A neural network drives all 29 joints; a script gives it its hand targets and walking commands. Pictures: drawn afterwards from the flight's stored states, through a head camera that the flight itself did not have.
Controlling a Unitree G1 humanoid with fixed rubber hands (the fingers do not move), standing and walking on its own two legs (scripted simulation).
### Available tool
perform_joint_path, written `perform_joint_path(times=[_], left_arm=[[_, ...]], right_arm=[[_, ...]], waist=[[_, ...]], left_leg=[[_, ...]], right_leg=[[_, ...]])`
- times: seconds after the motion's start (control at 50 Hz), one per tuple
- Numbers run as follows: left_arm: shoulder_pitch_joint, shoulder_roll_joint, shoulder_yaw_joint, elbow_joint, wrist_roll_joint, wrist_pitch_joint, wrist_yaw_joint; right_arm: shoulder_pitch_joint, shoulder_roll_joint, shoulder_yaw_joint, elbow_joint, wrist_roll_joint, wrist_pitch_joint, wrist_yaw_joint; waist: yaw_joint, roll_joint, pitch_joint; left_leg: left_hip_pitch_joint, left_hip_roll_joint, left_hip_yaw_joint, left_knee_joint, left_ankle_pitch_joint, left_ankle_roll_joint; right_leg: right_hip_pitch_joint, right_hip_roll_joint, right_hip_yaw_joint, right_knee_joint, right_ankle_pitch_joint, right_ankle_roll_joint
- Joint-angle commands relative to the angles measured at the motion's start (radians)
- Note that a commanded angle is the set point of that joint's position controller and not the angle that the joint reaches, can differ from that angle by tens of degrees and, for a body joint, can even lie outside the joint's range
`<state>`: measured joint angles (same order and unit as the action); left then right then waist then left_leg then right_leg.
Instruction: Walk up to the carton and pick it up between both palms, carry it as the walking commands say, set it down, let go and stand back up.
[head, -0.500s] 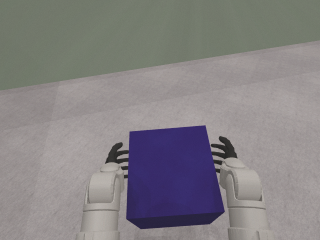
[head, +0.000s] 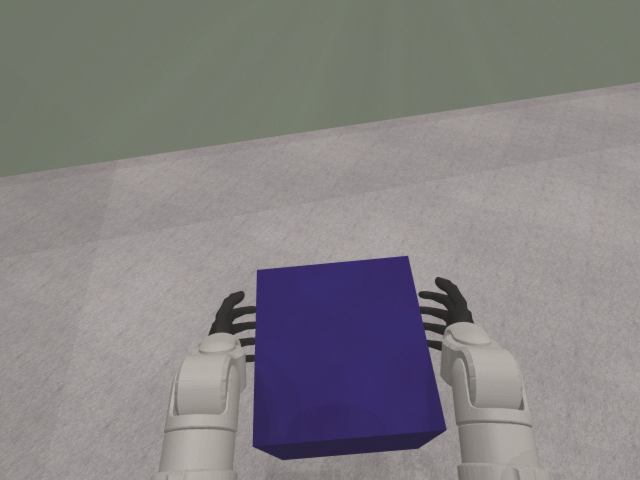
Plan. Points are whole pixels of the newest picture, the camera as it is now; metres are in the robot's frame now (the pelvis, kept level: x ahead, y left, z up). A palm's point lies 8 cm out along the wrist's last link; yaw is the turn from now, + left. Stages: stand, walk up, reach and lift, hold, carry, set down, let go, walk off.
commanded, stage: carry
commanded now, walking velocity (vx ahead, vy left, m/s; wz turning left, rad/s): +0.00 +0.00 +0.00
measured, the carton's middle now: (341, 363) +0.31 -0.01 -0.04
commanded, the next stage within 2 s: hold in 0.72 s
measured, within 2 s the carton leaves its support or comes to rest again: neither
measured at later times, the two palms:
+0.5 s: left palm (218, 346) +0.29 +0.15 +0.05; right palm (451, 335) +0.29 -0.14 +0.06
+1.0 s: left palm (205, 349) +0.28 +0.16 +0.06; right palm (445, 347) +0.28 -0.13 +0.06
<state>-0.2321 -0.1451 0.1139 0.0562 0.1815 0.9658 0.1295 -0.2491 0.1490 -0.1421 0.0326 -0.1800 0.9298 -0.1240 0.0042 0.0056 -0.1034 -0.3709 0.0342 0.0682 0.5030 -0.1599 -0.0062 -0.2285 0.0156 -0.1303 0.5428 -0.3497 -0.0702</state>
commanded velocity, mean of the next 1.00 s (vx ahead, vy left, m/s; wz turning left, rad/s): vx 0.00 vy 0.00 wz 0.00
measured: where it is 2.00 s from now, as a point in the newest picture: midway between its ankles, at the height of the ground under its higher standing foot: outside the picture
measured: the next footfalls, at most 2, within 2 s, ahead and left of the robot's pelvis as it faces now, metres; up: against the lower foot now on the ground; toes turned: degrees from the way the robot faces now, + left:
none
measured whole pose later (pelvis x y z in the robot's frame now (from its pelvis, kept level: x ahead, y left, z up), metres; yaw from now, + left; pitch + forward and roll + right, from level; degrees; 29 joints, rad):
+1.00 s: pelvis +0.00 +0.02 +0.01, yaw -12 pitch -5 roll +1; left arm -0.15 -0.13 0.18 0.11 0.24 0.76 0.05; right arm -0.24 0.15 -0.12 0.28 -0.20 0.68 -0.07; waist 0.13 -0.01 -0.03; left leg -0.11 0.00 -0.05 0.35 -0.15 -0.03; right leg -0.06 0.06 0.07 0.41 -0.26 -0.04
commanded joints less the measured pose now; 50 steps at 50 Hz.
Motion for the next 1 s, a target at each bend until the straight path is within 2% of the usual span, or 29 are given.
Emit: perform_joint_path(times=[0.0,0.02,0.04,0.06,0.08,0.14,0.16,0.2,0.26,0.3,0.36,0.4,0.42,0.46,0.5,0.56,0.58,0.64,0.68,0.7,0.72,0.74,0.8,0.82,0.84,0.86,0.9,0.96,0.98], left_arm=[[-0.478,-0.915,-0.562,-0.19,-0.357,-0.037,-0.264],[-0.455,-0.898,-0.53,-0.141,-0.333,-0.038,-0.263],[-0.417,-0.863,-0.45,-0.009,-0.264,-0.06,-0.265],[-0.407,-0.859,-0.5,-0.085,-0.295,-0.071,-0.264],[-0.423,-0.88,-0.523,-0.134,-0.318,-0.069,-0.265],[-0.446,-0.884,-0.551,-0.174,-0.338,-0.055,-0.261],[-0.426,-0.859,-0.504,-0.1,-0.3,-0.06,-0.261],[-0.419,-0.855,-0.495,-0.093,-0.294,-0.075,-0.262],[-0.442,-0.88,-0.539,-0.163,-0.331,-0.071,-0.261],[-0.408,-0.851,-0.496,-0.089,-0.288,-0.087,-0.262],[-0.446,-0.856,-0.52,-0.14,-0.309,-0.097,-0.259],[-0.435,-0.868,-0.533,-0.142,-0.313,-0.088,-0.258],[-0.416,-0.845,-0.494,-0.081,-0.281,-0.095,-0.259],[-0.408,-0.837,-0.498,-0.102,-0.284,-0.102,-0.259],[-0.416,-0.854,-0.517,-0.118,-0.301,-0.095,-0.258],[-0.404,-0.845,-0.516,-0.116,-0.299,-0.091,-0.257],[-0.395,-0.835,-0.482,-0.066,-0.269,-0.1,-0.259],[-0.408,-0.841,-0.514,-0.133,-0.3,-0.103,-0.257],[-0.386,-0.826,-0.457,-0.034,-0.252,-0.118,-0.258],[-0.399,-0.837,-0.503,-0.107,-0.285,-0.125,-0.257],[-0.241,-0.822,-0.353,0.163,-0.155,-0.175,-0.266],[-0.24,-0.811,-0.409,0.066,-0.17,-0.234,-0.275],[-0.366,-0.868,-0.553,-0.128,-0.25,-0.301,-0.329],[-0.375,-0.863,-0.558,-0.135,-0.265,-0.304,-0.341],[-0.391,-0.855,-0.558,-0.148,-0.261,-0.305,-0.344],[-0.387,-0.851,-0.569,-0.16,-0.266,-0.296,-0.346],[-0.366,-0.827,-0.513,-0.1,-0.235,-0.267,-0.347],[-0.335,-0.789,-0.432,0.011,-0.181,-0.236,-0.355],[-0.341,-0.796,-0.407,0.071,-0.171,-0.227,-0.36]], right_arm=[[-0.373,0.906,0.587,-0.09,0.351,0.013,0.271],[-0.369,0.901,0.563,-0.048,0.329,0.015,0.269],[-0.32,0.863,0.484,0.084,0.257,-0.009,0.272],[-0.307,0.869,0.534,0.016,0.283,-0.017,0.274],[-0.359,0.876,0.565,-0.064,0.32,-0.017,0.273],[-0.343,0.896,0.58,-0.058,0.333,0.001,0.271],[-0.327,0.877,0.531,0.015,0.299,-0.004,0.271],[-0.306,0.864,0.523,0.02,0.286,-0.02,0.273],[-0.36,0.881,0.566,-0.077,0.329,-0.018,0.269],[-0.307,0.856,0.52,0.01,0.278,-0.032,0.269],[-0.315,0.869,0.534,-0.022,0.291,-0.041,0.269],[-0.313,0.869,0.548,-0.033,0.301,-0.034,0.268],[-0.313,0.856,0.514,0.014,0.274,-0.043,0.269],[-0.302,0.851,0.522,0.004,0.276,-0.045,0.27],[-0.32,0.866,0.543,-0.03,0.301,-0.042,0.27],[-0.32,0.86,0.549,-0.034,0.303,-0.037,0.27],[-0.304,0.846,0.511,0.024,0.272,-0.045,0.271],[-0.319,0.858,0.548,-0.048,0.299,-0.048,0.267],[-0.28,0.844,0.491,0.058,0.25,-0.062,0.269],[-0.301,0.857,0.535,-0.012,0.28,-0.067,0.269],[-0.178,0.881,0.376,0.335,0.149,-0.111,0.283],[-0.162,0.917,0.431,0.266,0.149,-0.179,0.285],[-0.244,1.034,0.565,0.14,0.214,-0.266,0.299],[-0.304,1.041,0.603,0.122,0.234,-0.284,0.304],[-0.369,1.063,0.634,0.102,0.246,-0.294,0.31],[-0.364,1.063,0.656,0.111,0.258,-0.293,0.315],[-0.409,1.047,0.645,0.167,0.253,-0.286,0.327],[-0.4,1.027,0.568,0.271,0.217,-0.259,0.341],[-0.418,1.015,0.525,0.302,0.19,-0.252,0.341]], waist=[[0.001,0.01,-0.232],[0.002,-0.008,-0.236],[0.002,-0.024,-0.212],[0.001,-0.052,-0.199],[0.002,-0.043,-0.202],[0.001,-0.006,-0.213],[0.001,-0.016,-0.21],[0.002,-0.032,-0.208],[0.0,-0.02,-0.221],[0.001,-0.011,-0.217],[0.0,-0.009,-0.214],[-0.002,-0.002,-0.215],[-0.001,-0.001,-0.2],[-0.003,-0.023,-0.197],[-0.003,-0.003,-0.194],[-0.003,-0.01,-0.208],[-0.004,-0.007,-0.2],[-0.002,-0.017,-0.202],[-0.003,-0.01,-0.209],[-0.002,-0.018,-0.219],[0.014,-0.119,-0.046],[0.028,-0.127,-0.039],[0.066,-0.045,-0.26],[0.085,-0.055,-0.279],[0.118,-0.038,-0.288],[0.131,-0.018,-0.29],[0.177,-0.027,-0.214],[0.188,-0.03,-0.099],[0.167,-0.062,-0.077]], left_leg=[[0.153,0.091,-0.09,-0.025,0.144,0.033],[0.151,0.09,-0.088,-0.022,0.143,0.033],[0.141,0.088,-0.087,-0.017,0.143,0.032],[0.12,0.087,-0.082,-0.014,0.134,0.035],[0.116,0.085,-0.079,-0.014,0.129,0.035],[0.136,0.088,-0.084,-0.015,0.146,0.033],[0.143,0.093,-0.09,-0.011,0.154,0.035],[0.139,0.093,-0.084,-0.01,0.167,0.036],[0.145,0.089,-0.079,-0.013,0.155,0.033],[0.151,0.088,-0.086,-0.017,0.142,0.037],[0.163,0.092,-0.089,-0.013,0.184,0.038],[0.17,0.094,-0.093,-0.021,0.167,0.037],[0.157,0.099,-0.095,-0.02,0.157,0.039],[0.148,0.095,-0.096,-0.03,0.124,0.04],[0.138,0.098,-0.099,-0.037,0.11,0.04],[0.148,0.098,-0.097,-0.027,0.155,0.042],[0.15,0.101,-0.099,-0.028,0.151,0.041],[0.137,0.094,-0.09,-0.024,0.143,0.041],[0.139,0.093,-0.097,-0.024,0.149,0.042],[0.162,0.094,-0.088,-0.02,0.175,0.043],[0.378,-0.1,-0.161,-0.076,0.233,0.053],[0.425,-0.097,-0.174,-0.073,0.301,0.06],[0.406,-0.106,-0.196,-0.081,0.429,0.048],[0.393,-0.104,-0.193,-0.09,0.422,0.036],[0.377,-0.109,-0.182,-0.1,0.407,0.031],[0.378,-0.11,-0.181,-0.108,0.406,0.021],[0.363,-0.113,-0.159,-0.134,0.279,0.008],[0.347,-0.109,-0.14,-0.154,0.174,0.017],[0.378,-0.117,-0.131,-0.158,0.15,0.02]], right_leg=[[0.01,-0.163,0.135,-0.103,0.274,0.007],[0.016,-0.162,0.134,-0.102,0.29,0.008],[0.002,-0.163,0.13,-0.102,0.306,0.01],[0.006,-0.166,0.128,-0.106,0.326,0.016],[0.021,-0.171,0.134,-0.104,0.345,0.018],[0.013,-0.163,0.128,-0.102,0.308,0.012],[0.007,-0.163,0.129,-0.103,0.317,0.014],[0.007,-0.167,0.129,-0.098,0.352,0.016],[0.012,-0.161,0.123,-0.096,0.311,0.014],[0.003,-0.161,0.131,-0.1,0.288,0.012],[-0.001,-0.158,0.123,-0.096,0.292,0.015],[-0.011,-0.156,0.121,-0.099,0.25,0.009],[-0.011,-0.158,0.128,-0.109,0.248,0.013],[-0.013,-0.157,0.122,-0.113,0.221,0.011],[-0.006,-0.16,0.132,-0.12,0.203,0.011],[-0.002,-0.159,0.128,-0.11,0.24,0.013],[-0.011,-0.159,0.123,-0.111,0.233,0.013],[0.003,-0.164,0.134,-0.109,0.273,0.013],[0.007,-0.16,0.127,-0.104,0.265,0.011],[-0.004,-0.158,0.122,-0.095,0.283,0.011],[-0.025,-0.02,0.294,-0.173,0.502,0.041],[-0.003,-0.022,0.314,-0.165,0.622,0.054],[0.245,-0.021,0.337,-0.125,0.892,0.058],[0.271,-0.013,0.339,-0.127,0.864,0.063],[0.272,-0.009,0.335,-0.126,0.837,0.069],[0.282,-0.004,0.334,-0.137,0.812,0.07],[0.214,-0.004,0.322,-0.174,0.594,0.066],[0.17,0.003,0.324,-0.207,0.402,0.071],[0.123,0.009,0.314,-0.228,0.343,0.078]])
